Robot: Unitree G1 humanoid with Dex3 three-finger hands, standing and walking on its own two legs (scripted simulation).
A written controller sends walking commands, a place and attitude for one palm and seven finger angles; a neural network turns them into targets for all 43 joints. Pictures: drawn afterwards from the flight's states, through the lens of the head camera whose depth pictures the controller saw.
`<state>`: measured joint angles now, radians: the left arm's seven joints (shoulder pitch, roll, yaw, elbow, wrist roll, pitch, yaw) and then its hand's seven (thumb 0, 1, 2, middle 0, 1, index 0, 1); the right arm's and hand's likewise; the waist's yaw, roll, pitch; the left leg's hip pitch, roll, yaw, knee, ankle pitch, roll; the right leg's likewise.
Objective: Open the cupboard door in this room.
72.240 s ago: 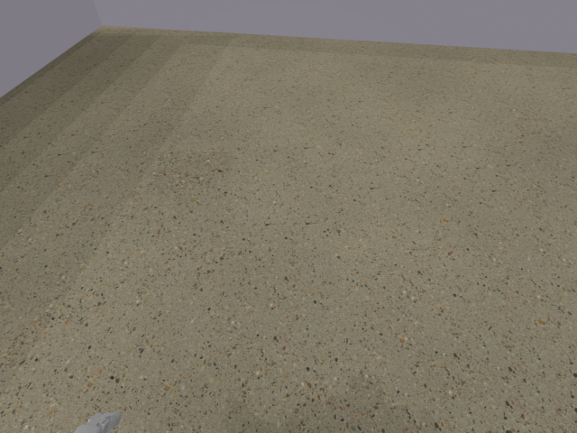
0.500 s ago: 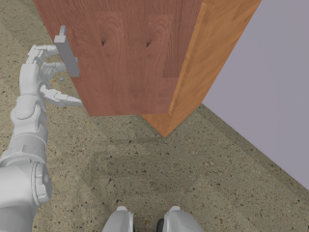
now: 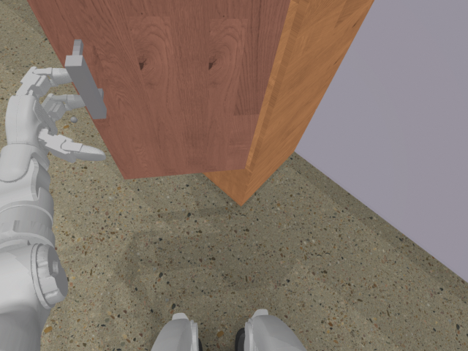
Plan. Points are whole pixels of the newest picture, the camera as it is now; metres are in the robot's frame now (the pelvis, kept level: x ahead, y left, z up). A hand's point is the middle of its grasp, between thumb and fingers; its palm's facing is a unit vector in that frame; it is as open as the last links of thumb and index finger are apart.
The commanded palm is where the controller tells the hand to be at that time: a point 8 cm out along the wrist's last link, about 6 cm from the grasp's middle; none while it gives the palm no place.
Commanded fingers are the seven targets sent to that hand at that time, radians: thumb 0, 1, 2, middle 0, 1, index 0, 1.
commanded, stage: move the hooked fingers beside the handle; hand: left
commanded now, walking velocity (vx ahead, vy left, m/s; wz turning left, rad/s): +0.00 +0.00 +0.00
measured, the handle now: (89, 81) +0.56 +0.23 +0.07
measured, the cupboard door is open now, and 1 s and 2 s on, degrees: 50 50 50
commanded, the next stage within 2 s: slide the fingers in behind the handle in 1.50 s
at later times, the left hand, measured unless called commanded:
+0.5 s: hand (56, 120) +0.47 +0.27 +0.07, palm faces +0.07 -1.00 -0.03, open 14.0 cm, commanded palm +0.46 +0.30 +0.06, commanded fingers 0.00 -0.50 0.30 -0.30 -1.20 -0.30 -1.20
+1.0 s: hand (43, 123) +0.47 +0.29 +0.06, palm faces +0.07 -1.00 -0.02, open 14.0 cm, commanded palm +0.46 +0.32 +0.06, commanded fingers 0.00 -0.50 0.30 -0.30 -1.20 -0.30 -1.20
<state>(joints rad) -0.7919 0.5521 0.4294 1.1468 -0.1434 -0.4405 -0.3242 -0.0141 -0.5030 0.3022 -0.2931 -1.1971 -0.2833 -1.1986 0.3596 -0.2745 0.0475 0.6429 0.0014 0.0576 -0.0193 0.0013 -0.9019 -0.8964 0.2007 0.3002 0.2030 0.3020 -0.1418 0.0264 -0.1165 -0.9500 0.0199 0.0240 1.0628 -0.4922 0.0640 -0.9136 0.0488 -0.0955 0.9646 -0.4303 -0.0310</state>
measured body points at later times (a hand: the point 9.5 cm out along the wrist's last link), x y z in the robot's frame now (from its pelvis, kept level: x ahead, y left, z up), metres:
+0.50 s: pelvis +0.00 +0.00 +0.00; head +0.13 +0.04 +0.43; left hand +0.46 +0.32 +0.07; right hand +0.01 -0.27 -0.10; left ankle +0.00 +0.07 -0.67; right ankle +0.01 -0.11 -0.67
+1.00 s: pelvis +0.00 +0.00 +0.00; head +0.13 +0.04 +0.42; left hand +0.46 +0.34 +0.07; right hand +0.02 -0.27 -0.10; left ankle +0.00 +0.07 -0.67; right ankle +0.01 -0.11 -0.67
